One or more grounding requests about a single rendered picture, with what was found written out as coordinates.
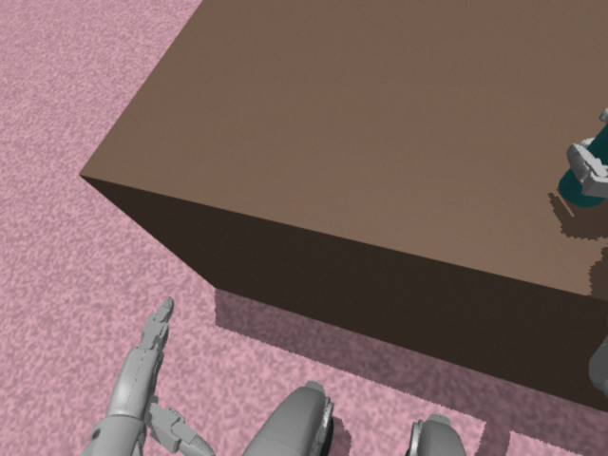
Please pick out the left robot hand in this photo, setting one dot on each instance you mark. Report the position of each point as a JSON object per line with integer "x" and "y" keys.
{"x": 134, "y": 390}

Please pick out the right robot arm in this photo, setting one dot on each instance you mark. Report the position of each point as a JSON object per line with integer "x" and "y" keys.
{"x": 598, "y": 367}

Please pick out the right robot hand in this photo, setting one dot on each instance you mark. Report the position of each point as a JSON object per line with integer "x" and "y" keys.
{"x": 591, "y": 174}

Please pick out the can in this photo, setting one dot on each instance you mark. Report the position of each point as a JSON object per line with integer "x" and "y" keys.
{"x": 570, "y": 187}

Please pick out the left robot arm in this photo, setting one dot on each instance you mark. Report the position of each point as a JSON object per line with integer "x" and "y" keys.
{"x": 119, "y": 435}

